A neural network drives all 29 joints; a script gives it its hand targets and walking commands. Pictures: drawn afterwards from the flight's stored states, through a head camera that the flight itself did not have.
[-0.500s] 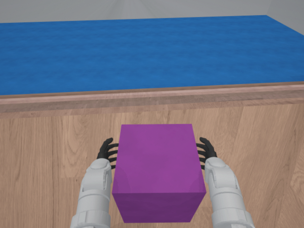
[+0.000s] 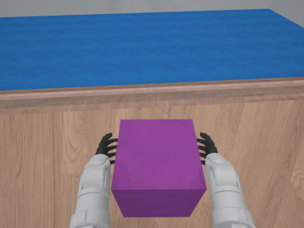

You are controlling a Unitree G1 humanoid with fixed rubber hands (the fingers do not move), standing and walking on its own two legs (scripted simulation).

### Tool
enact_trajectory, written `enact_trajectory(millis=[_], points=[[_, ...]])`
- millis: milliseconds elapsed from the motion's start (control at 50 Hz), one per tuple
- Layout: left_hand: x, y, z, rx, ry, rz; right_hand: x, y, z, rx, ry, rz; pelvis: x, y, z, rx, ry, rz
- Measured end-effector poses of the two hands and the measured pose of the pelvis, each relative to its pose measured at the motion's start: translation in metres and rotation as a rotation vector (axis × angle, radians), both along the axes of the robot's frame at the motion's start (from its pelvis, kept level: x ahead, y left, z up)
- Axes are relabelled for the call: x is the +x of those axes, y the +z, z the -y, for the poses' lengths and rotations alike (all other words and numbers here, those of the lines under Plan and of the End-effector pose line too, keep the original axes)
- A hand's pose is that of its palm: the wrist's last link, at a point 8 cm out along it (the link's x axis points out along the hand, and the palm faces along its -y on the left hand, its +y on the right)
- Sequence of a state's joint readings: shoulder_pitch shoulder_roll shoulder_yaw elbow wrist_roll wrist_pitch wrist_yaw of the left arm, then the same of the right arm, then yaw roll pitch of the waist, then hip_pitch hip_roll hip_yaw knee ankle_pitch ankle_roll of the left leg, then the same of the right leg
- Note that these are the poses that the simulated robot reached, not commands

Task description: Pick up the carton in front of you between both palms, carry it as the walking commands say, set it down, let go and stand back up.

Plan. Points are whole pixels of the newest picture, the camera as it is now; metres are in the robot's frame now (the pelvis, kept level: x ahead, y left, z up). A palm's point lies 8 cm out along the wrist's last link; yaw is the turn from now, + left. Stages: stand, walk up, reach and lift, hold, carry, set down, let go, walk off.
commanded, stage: reach and lift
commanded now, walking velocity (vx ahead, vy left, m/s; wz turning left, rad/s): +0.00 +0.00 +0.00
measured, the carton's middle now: (156, 170) +0.30 +0.00 -0.04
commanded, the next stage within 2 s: hold in 0.34 s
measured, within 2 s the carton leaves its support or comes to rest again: neither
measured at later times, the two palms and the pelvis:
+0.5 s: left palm (100, 156) +0.29 +0.15 +0.05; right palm (213, 155) +0.29 -0.15 +0.05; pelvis +0.01 +0.00 +0.00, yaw +0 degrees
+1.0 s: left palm (100, 157) +0.29 +0.15 +0.05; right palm (213, 156) +0.28 -0.15 +0.05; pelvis +0.00 +0.00 +0.00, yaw +0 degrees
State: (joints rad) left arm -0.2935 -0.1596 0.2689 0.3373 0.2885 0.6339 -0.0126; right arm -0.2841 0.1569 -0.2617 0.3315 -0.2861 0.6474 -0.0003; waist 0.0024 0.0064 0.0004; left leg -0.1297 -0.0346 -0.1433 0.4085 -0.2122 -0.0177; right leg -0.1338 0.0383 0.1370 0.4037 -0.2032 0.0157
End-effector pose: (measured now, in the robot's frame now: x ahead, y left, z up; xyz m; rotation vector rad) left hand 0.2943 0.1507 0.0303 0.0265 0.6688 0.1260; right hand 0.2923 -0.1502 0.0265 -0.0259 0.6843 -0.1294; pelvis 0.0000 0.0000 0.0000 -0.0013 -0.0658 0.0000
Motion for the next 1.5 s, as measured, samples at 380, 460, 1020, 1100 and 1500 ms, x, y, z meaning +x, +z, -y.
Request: enact_trajectory(millis=[380, 460, 1020, 1100, 1500], points=[[-0.001, 0.010, -0.001, 0.008, -0.009, 0.005, -0.001, 0.010, -0.001, -0.009, 0.004, 0.006, 0.008, 0.003, -0.002, 0.001, -0.003, 0.020], [-0.003, 0.019, -0.001, 0.007, -0.007, 0.027, -0.004, 0.019, -0.001, -0.008, 0.003, 0.027, 0.008, 0.003, -0.002, 0.001, -0.003, 0.030], [-0.007, 0.023, -0.001, -0.007, 0.003, 0.017, -0.007, 0.023, -0.001, 0.006, -0.006, 0.018, -0.004, 0.002, -0.001, 0.000, -0.001, 0.057], [-0.006, 0.022, -0.001, -0.004, 0.000, 0.016, -0.006, 0.023, -0.001, 0.002, -0.004, 0.017, -0.002, 0.002, -0.001, 0.000, -0.002, 0.056], [-0.006, 0.021, -0.001, 0.006, -0.007, 0.009, -0.006, 0.022, -0.001, -0.007, 0.003, 0.010, 0.003, 0.003, -0.002, 0.001, -0.003, 0.050]])
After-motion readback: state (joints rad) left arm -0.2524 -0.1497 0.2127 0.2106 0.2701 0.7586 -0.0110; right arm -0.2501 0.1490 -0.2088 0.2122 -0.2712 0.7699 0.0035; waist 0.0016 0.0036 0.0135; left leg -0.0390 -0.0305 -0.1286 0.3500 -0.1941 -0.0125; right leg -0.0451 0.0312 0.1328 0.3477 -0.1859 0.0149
